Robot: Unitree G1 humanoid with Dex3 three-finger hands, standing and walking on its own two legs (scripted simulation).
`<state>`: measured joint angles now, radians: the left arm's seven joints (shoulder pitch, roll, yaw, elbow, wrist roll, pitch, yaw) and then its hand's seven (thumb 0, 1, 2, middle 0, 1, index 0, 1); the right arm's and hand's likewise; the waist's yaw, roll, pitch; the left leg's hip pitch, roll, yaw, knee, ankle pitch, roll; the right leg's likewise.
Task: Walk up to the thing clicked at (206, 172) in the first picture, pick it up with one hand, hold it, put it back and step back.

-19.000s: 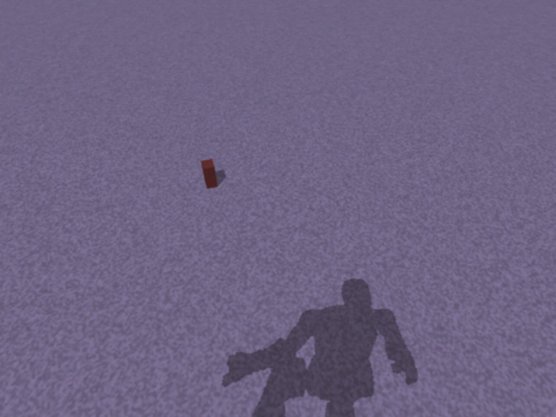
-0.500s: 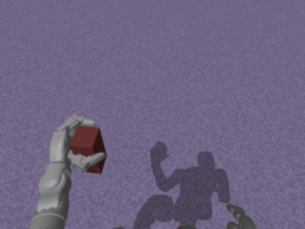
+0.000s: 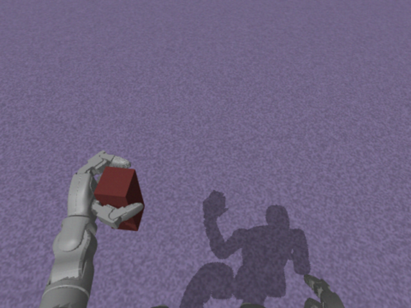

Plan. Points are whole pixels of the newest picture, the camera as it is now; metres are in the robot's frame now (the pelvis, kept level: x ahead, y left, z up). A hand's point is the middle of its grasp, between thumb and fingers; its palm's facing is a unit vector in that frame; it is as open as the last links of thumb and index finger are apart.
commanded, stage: hold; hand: left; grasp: from the side
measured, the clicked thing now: (122, 200) +0.32 +0.17 +0.02
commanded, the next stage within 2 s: crouch in 0.60 s
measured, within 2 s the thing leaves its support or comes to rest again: neither
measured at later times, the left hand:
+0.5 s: hand (117, 190) +0.32 +0.17 +0.06, palm faces +0.03 -1.00 +0.00, open 10.3 cm
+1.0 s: hand (121, 199) +0.33 +0.17 +0.02, palm faces +0.06 -1.00 +0.01, open 10.3 cm
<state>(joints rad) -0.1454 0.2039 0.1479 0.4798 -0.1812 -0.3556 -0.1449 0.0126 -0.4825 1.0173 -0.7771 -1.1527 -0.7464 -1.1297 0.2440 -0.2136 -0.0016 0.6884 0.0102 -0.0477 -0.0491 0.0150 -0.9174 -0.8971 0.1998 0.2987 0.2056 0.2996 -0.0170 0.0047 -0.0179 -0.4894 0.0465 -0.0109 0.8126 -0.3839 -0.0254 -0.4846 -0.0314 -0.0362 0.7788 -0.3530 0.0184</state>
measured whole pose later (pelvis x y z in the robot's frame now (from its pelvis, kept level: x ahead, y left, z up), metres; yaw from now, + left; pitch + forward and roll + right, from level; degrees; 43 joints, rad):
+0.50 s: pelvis +0.00 +0.00 +0.00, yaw +0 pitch +4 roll -1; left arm -0.14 0.20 0.15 0.47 -0.18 -0.36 -0.15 0.01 -0.48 1.02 -0.77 -1.16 -0.74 -1.13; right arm 0.24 -0.22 0.00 0.68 0.01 -0.05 -0.05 0.02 -0.92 -0.90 0.20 0.30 0.21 0.30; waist -0.02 0.00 -0.02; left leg -0.50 0.05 -0.01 0.82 -0.38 -0.02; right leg -0.49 -0.03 -0.04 0.78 -0.35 0.02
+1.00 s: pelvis -0.01 +0.00 -0.01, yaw +0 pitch +7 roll -1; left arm -0.20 0.20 0.18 0.61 -0.17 -0.43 -0.14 0.01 -0.48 1.01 -0.78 -1.15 -0.75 -1.13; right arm 0.22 -0.22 -0.01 0.67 -0.01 -0.07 -0.01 0.01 -0.89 -0.90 0.20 0.30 0.21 0.30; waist -0.03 -0.01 -0.03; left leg -0.63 0.05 -0.02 0.91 -0.40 -0.03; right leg -0.62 -0.03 -0.04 0.88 -0.37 0.02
